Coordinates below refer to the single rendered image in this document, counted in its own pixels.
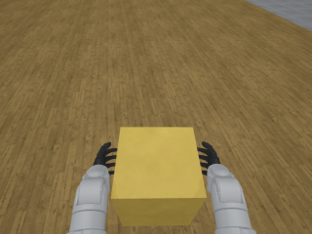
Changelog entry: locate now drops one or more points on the robot right forearm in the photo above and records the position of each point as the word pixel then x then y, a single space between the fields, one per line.
pixel 229 204

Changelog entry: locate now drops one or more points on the robot left hand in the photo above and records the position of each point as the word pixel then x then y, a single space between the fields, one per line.
pixel 101 158

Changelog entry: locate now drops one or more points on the robot left forearm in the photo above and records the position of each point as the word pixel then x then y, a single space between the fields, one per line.
pixel 90 202

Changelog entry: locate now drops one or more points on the carton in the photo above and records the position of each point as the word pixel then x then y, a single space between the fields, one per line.
pixel 158 179

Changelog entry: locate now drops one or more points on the robot right hand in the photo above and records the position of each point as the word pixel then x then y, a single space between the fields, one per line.
pixel 211 157

